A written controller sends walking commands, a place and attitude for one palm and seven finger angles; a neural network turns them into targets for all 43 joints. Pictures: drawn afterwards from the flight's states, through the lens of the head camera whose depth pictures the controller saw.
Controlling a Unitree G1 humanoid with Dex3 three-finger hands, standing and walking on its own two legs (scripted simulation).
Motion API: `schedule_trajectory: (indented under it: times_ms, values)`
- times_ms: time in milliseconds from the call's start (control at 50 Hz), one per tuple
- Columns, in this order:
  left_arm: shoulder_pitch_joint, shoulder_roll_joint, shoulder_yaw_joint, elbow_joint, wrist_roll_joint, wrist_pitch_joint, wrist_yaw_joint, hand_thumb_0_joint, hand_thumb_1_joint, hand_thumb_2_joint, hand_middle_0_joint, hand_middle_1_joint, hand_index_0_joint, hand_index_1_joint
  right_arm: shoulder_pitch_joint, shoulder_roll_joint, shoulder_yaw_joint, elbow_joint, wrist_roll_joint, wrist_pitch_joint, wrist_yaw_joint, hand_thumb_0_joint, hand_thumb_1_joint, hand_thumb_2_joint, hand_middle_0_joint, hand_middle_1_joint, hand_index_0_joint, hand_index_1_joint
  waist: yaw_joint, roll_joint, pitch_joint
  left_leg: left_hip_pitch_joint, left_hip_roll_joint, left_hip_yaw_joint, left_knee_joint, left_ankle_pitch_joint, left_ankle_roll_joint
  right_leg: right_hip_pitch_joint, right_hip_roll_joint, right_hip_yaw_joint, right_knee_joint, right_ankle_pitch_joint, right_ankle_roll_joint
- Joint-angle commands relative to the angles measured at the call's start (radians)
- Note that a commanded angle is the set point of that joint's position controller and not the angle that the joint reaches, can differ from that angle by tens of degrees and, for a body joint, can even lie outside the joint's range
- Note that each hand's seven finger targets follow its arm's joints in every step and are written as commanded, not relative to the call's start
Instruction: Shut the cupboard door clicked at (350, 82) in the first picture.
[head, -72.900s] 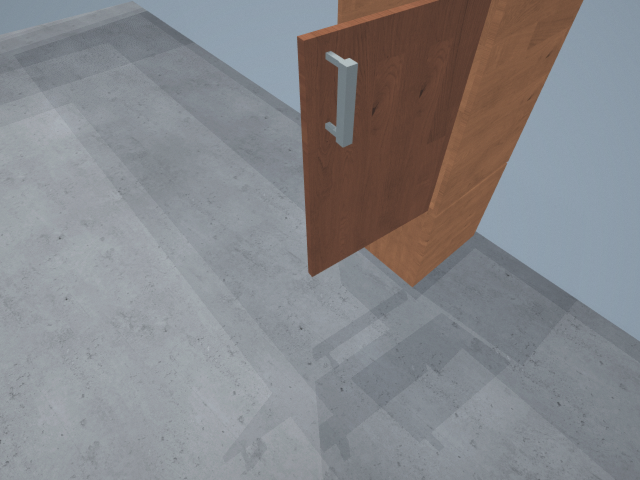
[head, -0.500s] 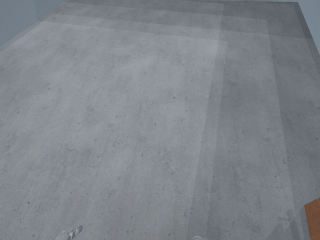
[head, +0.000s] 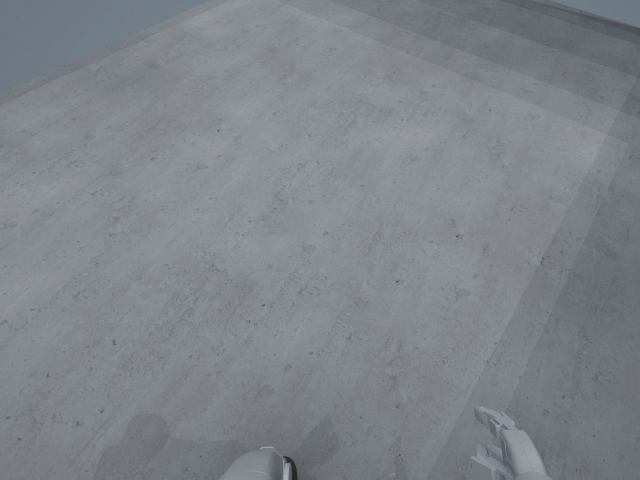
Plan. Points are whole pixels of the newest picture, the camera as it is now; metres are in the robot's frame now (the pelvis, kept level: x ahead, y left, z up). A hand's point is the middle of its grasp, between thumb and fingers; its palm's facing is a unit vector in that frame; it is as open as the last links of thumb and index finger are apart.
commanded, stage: walk to a spot facing it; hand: left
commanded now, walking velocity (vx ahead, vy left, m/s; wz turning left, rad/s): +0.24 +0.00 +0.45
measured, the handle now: out of the picture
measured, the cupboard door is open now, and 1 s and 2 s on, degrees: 7 7 7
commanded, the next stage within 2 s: turn to face it in 0.06 s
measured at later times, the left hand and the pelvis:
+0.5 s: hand (242, 390) +0.25 +0.14 -0.14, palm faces +0.00 -0.98 -0.21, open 7.4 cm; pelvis +0.16 -0.04 +0.02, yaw +0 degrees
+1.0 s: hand (235, 318) +0.36 +0.17 -0.14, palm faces -0.23 -0.95 -0.22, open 7.4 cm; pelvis +0.22 -0.01 +0.02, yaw -17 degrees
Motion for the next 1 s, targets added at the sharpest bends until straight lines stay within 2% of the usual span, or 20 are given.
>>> schedule_trajectory:
  times_ms: [0, 40, 80, 240, 300, 340, 360, 400, 420, 480, 500, 640, 700, 720, 740, 760, 780, 820, 860, 980]
  values:
    - [-0.228, 0.125, 0.034, -0.245, -0.008, -0.025, 0.016, 0.0, 0.9, 0.9, -0.2, -0.3, -0.2, -0.3, 0.356, -0.295, -0.075, 0.033, 0.007, -0.012, -0.061, 0.0, -0.9, -0.9, 0.2, 0.3, 0.2, 0.3, -0.139, 0.051, -0.252, 0.49, 0.388, -0.619, -0.278, 0.1, 0.187, -0.591, 0.049, 0.297, 0.562, -0.02, -0.01]
    - [-0.165, 0.141, 0.048, -0.191, 0.007, -0.003, 0.007, 0.0, 0.9, 0.9, -0.2, -0.3, -0.2, -0.3, 0.189, -0.18, -0.044, -0.016, 0.01, -0.022, -0.063, 0.0, -0.9, -0.9, 0.2, 0.3, 0.2, 0.3, -0.072, 0.181, -0.156, 0.253, 0.255, -0.456, -0.341, -0.121, 0.098, -0.501, 0.023, 0.335, 0.454, 0.11, -0.005]
    - [-0.132, 0.134, 0.05, -0.166, 0.012, 0.011, -0.002, 0.0, 0.9, 0.9, -0.2, -0.3, -0.2, -0.3, 0.166, -0.149, -0.032, -0.009, 0.008, -0.031, -0.065, 0.0, -0.9, -0.9, 0.2, 0.3, 0.2, 0.3, -0.035, 0.152, -0.136, 0.186, 0.196, -0.394, -0.355, -0.068, 0.08, -0.447, 0.046, 0.328, 0.375, 0.177, 0.003]
    - [-0.24, 0.073, 0.005, -0.166, 0.001, 0.025, 0.007, 0.0, 0.9, 0.9, -0.2, -0.3, -0.2, -0.3, 0.261, -0.073, -0.011, 0.078, 0.008, -0.026, -0.079, 0.0, -0.9, -0.9, 0.2, 0.3, 0.2, 0.3, -0.033, 0.103, -0.096, 0.195, 0.18, -0.265, -0.35, 0.192, 0.085, -0.309, 0.112, 0.308, -0.043, 0.288, -0.002]
    - [-0.223, 0.074, -0.002, -0.145, 0.0, 0.022, 0.008, 0.0, 0.9, 0.9, -0.2, -0.3, -0.2, -0.3, 0.26, -0.079, -0.011, 0.105, 0.008, -0.015, -0.081, 0.0, -0.9, -0.9, 0.2, 0.3, 0.2, 0.3, -0.021, 0.118, -0.081, 0.186, 0.193, -0.195, -0.28, 0.237, 0.049, -0.168, 0.164, 0.284, -0.173, 0.319, -0.025]
    - [-0.146, 0.105, 0.012, -0.12, 0.0, 0.018, 0.007, 0.0, 0.9, 0.9, -0.2, -0.3, -0.2, -0.3, 0.244, -0.075, -0.011, 0.112, 0.014, -0.005, -0.082, 0.0, -0.9, -0.9, 0.2, 0.3, 0.2, 0.3, 0.02, 0.082, -0.077, 0.151, 0.165, -0.142, -0.177, 0.134, -0.007, -0.034, 0.175, 0.292, -0.305, 0.397, -0.035]
    - [-0.105, 0.145, 0.023, -0.11, 0.002, 0.01, 0.009, 0.0, 0.9, 0.9, -0.2, -0.3, -0.2, -0.3, 0.256, -0.054, -0.009, 0.112, 0.019, -0.001, -0.079, 0.0, -0.9, -0.9, 0.2, 0.3, 0.2, 0.3, 0.033, -0.013, -0.086, 0.115, 0.115, -0.104, -0.077, 0.007, -0.047, 0.034, 0.132, 0.377, -0.37, 0.483, -0.052]
    - [-0.041, 0.255, 0.042, -0.098, 0.001, -0.002, 0.018, 0.0, 0.9, 0.9, -0.2, -0.3, -0.2, -0.3, 0.299, -0.004, -0.006, 0.093, 0.024, 0.007, -0.074, 0.0, -0.9, -0.9, 0.2, 0.3, 0.2, 0.3, 0.031, -0.259, -0.133, -0.068, -0.051, -0.01, 0.333, -0.484, -0.125, 0.128, -0.183, 0.782, -0.516, 0.768, -0.259]
    - [-0.067, 0.238, 0.047, -0.102, -0.004, -0.006, 0.029, 0.0, 0.9, 0.9, -0.2, -0.3, -0.2, -0.3, 0.299, -0.028, -0.003, 0.093, 0.02, 0.016, -0.081, 0.0, -0.9, -0.9, 0.2, 0.3, 0.2, 0.3, 0.017, -0.344, -0.204, -0.081, -0.011, -0.114, 0.44, -0.47, -0.128, 0.12, -0.167, 0.85, -0.545, 0.741, -0.302]
    - [-0.187, 0.183, 0.05, -0.129, -0.005, 0.017, 0.044, 0.0, 0.9, 0.9, -0.2, -0.3, -0.2, -0.3, 0.216, -0.031, -0.005, 0.094, 0.029, 0.02, -0.081, 0.0, -0.9, -0.9, 0.2, 0.3, 0.2, 0.3, -0.011, -0.094, -0.201, -0.083, 0.028, -0.139, 0.486, -0.312, -0.146, 0.062, -0.073, 0.669, -0.501, 0.727, -0.29]
    - [-0.195, 0.172, 0.05, -0.133, -0.003, 0.016, 0.042, 0.0, 0.9, 0.9, -0.2, -0.3, -0.2, -0.3, 0.214, -0.014, -0.003, 0.092, 0.025, 0.027, -0.08, 0.0, -0.9, -0.9, 0.2, 0.3, 0.2, 0.3, -0.017, -0.071, -0.205, -0.053, 0.023, -0.129, 0.453, -0.287, -0.153, 0.021, -0.045, 0.625, -0.501, 0.723, -0.272]
    - [-0.204, 0.204, 0.068, -0.138, 0.003, 0.032, 0.032, 0.0, 0.9, 0.9, -0.2, -0.3, -0.2, -0.3, 0.192, -0.01, -0.011, 0.04, 0.026, 0.034, -0.082, 0.0, -0.9, -0.9, 0.2, 0.3, 0.2, 0.3, -0.018, -0.134, -0.189, 0.027, -0.013, -0.111, 0.143, -0.24, -0.163, -0.027, 0.004, 0.68, -0.485, 0.63, -0.247]
    - [-0.25, 0.202, 0.067, -0.158, -0.007, 0.047, 0.025, 0.0, 0.9, 0.9, -0.2, -0.3, -0.2, -0.3, 0.252, -0.035, -0.014, 0.046, 0.029, 0.022, -0.089, 0.0, -0.9, -0.9, 0.2, 0.3, 0.2, 0.3, -0.057, -0.131, -0.182, 0.238, -0.023, -0.109, -0.11, -0.078, -0.156, -0.172, 0.061, 0.677, -0.435, 0.489, -0.177]
    - [-0.264, 0.183, 0.059, -0.173, -0.013, 0.05, 0.021, 0.0, 0.9, 0.9, -0.2, -0.3, -0.2, -0.3, 0.272, -0.067, -0.019, 0.046, 0.026, 0.013, -0.094, 0.0, -0.9, -0.9, 0.2, 0.3, 0.2, 0.3, -0.071, -0.075, -0.179, 0.343, 0.029, -0.14, -0.203, -0.054, -0.142, -0.267, 0.112, 0.646, -0.388, 0.4, -0.138]
    - [-0.246, 0.136, 0.051, -0.19, -0.021, 0.052, 0.014, 0.0, 0.9, 0.9, -0.2, -0.3, -0.2, -0.3, 0.267, -0.147, -0.032, 0.031, 0.014, 0.004, -0.098, 0.0, -0.9, -0.9, 0.2, 0.3, 0.2, 0.3, -0.064, 0.144, -0.176, 0.413, 0.217, -0.337, -0.289, -0.007, -0.072, -0.403, 0.235, 0.543, -0.247, 0.222, -0.088]
    - [-0.252, 0.124, 0.046, -0.214, -0.02, 0.05, 0.006, 0.0, 0.9, 0.9, -0.2, -0.3, -0.2, -0.3, 0.268, -0.207, -0.042, 0.006, 0.004, 0.008, -0.101, 0.0, -0.9, -0.9, 0.2, 0.3, 0.2, 0.3, -0.069, 0.275, -0.163, 0.378, 0.422, -0.489, -0.349, 0.108, 0.043, -0.444, 0.275, 0.382, -0.029, -0.066, -0.043]
    - [-0.272, 0.151, 0.048, -0.229, -0.009, 0.051, 0.001, 0.0, 0.9, 0.9, -0.2, -0.3, -0.2, -0.3, 0.24, -0.202, -0.039, -0.012, 0.002, 0.01, -0.101, 0.0, -0.9, -0.9, 0.2, 0.3, 0.2, 0.3, -0.062, 0.173, -0.125, 0.299, 0.456, -0.486, -0.335, 0.16, 0.1, -0.435, 0.223, 0.384, 0.119, -0.071, -0.033]
    - [-0.27, 0.154, 0.058, -0.203, -0.005, 0.064, -0.01, 0.0, 0.9, 0.9, -0.2, -0.3, -0.2, -0.3, 0.194, -0.169, -0.03, -0.017, -0.003, 0.009, -0.103, 0.0, -0.9, -0.9, 0.2, 0.3, 0.2, 0.3, -0.031, 0.191, -0.121, 0.316, 0.363, -0.321, -0.278, 0.431, 0.076, -0.442, 0.196, 0.363, 0.255, -0.024, -0.012]
    - [-0.263, 0.139, 0.05, -0.201, -0.009, 0.078, -0.02, 0.0, 0.9, 0.9, -0.2, -0.3, -0.2, -0.3, 0.156, -0.159, -0.026, -0.03, -0.001, 0.013, -0.103, 0.0, -0.9, -0.9, 0.2, 0.3, 0.2, 0.3, -0.017, 0.196, -0.119, 0.304, 0.307, -0.181, -0.254, 0.45, 0.043, -0.393, 0.177, 0.33, 0.216, 0.021, -0.003]
    - [-0.303, 0.129, 0.038, -0.234, -0.006, 0.073, -0.029, 0.0, 0.9, 0.9, -0.2, -0.3, -0.2, -0.3, 0.201, -0.186, -0.042, -0.013, 0.0, 0.023, -0.092, 0.0, -0.9, -0.9, 0.2, 0.3, 0.2, 0.3, -0.051, 0.222, -0.115, 0.324, 0.315, -0.096, -0.19, 0.433, 0.018, -0.268, 0.203, 0.243, -0.051, 0.076, -0.022]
